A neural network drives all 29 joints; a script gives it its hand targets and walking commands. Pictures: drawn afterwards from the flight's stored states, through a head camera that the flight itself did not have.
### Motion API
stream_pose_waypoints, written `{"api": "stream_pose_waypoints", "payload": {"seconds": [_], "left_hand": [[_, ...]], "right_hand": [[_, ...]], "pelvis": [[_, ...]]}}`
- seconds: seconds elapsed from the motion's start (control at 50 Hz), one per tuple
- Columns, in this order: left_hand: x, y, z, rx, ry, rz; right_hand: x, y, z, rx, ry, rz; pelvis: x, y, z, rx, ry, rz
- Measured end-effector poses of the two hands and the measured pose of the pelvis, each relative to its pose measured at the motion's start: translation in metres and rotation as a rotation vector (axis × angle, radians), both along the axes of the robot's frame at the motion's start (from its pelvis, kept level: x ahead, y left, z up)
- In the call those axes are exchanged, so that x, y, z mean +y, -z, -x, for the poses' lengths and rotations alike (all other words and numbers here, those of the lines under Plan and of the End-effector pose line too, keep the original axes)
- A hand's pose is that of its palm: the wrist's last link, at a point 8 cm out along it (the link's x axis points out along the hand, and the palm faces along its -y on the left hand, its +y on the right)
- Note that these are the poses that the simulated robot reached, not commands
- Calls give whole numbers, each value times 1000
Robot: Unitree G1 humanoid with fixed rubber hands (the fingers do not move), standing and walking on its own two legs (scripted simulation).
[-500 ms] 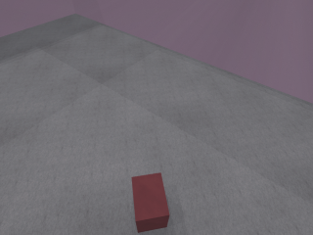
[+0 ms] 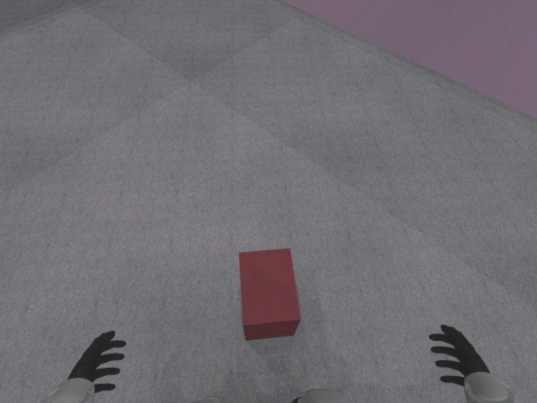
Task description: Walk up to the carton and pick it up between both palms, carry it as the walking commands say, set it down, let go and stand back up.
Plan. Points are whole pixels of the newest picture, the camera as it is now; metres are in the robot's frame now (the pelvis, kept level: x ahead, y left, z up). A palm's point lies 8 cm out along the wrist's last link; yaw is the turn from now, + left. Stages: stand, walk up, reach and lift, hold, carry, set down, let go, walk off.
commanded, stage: reach and lift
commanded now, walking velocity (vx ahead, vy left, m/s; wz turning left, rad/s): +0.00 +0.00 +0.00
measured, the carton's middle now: (267, 295) +0.46 -0.03 -0.65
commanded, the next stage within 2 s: none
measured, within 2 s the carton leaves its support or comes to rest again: neither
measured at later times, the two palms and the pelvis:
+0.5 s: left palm (137, 326) +0.26 +0.21 -0.13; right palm (429, 337) +0.22 -0.29 -0.13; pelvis -0.04 -0.01 -0.04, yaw +1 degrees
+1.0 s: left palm (169, 277) +0.36 +0.18 -0.17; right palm (376, 268) +0.36 -0.24 -0.17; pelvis -0.05 -0.02 -0.08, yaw +2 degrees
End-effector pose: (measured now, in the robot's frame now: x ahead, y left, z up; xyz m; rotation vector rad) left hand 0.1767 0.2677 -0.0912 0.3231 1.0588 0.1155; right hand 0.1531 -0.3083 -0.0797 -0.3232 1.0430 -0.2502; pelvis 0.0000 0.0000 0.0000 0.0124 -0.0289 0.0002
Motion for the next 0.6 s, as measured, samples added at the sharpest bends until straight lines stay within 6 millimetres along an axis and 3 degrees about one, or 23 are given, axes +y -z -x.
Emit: {"api": "stream_pose_waypoints", "payload": {"seconds": [0.08, 0.2, 0.28, 0.42, 0.6], "left_hand": [[-3, -1, -2, -13, -14, 10], [-4, 12, -6, -38, -22, 19], [-14, 23, -28, -74, -21, 38], [-43, 33, -73, -139, -2, 49], [-54, 50, -96, -158, -49, 71]], "right_hand": [[7, -3, -23, -18, -13, -9], [18, 13, -20, -18, 24, -63], [23, 29, -22, -32, 48, -97], [20, 47, -49, -93, 25, -110], [31, 64, -92, -140, -15, -160]], "pelvis": [[2, 1, -2, 33, -20, 6], [-1, 9, -1, 111, -33, 17], [-2, 19, 9, 161, -30, 18], [-3, 35, 29, 241, -17, 1], [-15, 52, 48, 327, -16, -17]]}}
